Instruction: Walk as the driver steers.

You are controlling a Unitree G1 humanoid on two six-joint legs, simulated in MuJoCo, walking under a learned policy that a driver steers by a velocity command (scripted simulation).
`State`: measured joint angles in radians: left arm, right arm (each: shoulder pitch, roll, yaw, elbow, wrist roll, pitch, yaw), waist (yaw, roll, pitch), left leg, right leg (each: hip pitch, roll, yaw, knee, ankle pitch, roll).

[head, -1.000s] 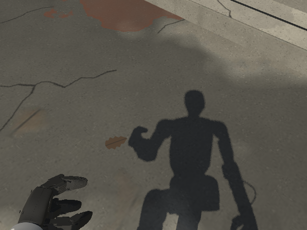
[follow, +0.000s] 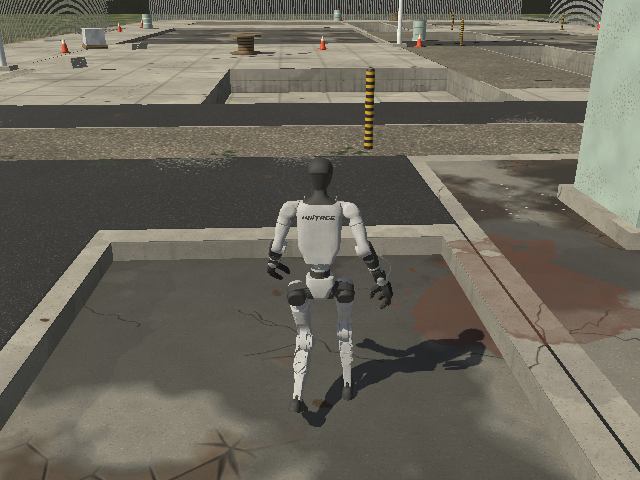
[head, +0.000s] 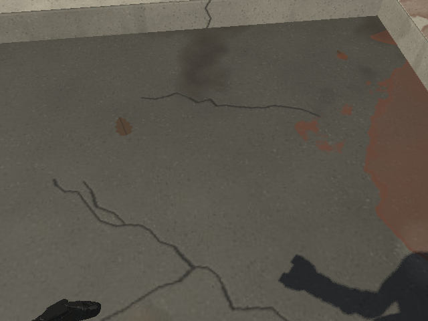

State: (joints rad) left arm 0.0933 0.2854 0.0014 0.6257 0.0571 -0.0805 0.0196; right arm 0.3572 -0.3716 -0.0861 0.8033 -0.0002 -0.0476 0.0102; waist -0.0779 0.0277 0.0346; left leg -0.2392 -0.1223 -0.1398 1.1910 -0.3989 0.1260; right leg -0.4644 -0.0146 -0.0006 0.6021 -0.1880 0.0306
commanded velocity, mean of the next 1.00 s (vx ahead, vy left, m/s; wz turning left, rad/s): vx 1.00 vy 0.00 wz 0.58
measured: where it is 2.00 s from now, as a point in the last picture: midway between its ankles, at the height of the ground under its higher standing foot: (40, 58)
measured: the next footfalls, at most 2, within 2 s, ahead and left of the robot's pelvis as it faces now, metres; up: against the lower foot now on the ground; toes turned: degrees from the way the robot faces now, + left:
left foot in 0.38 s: +0.49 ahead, +0.12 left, +0.00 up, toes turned +25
right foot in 0.82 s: +0.96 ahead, +0.19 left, +0.00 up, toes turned +30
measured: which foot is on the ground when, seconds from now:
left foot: up 0.00-0.36, down 0.38-0.82, up 0.84-1.00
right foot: down 0.00-0.38, up 0.40-0.80, down 0.82-1.00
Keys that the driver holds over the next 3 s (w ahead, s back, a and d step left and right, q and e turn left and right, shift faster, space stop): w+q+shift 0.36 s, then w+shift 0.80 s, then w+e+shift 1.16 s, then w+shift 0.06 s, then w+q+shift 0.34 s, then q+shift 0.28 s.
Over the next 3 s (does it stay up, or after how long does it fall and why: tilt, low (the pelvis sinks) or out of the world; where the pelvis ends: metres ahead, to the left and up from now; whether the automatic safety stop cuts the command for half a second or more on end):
stays up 2.60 0.53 0.14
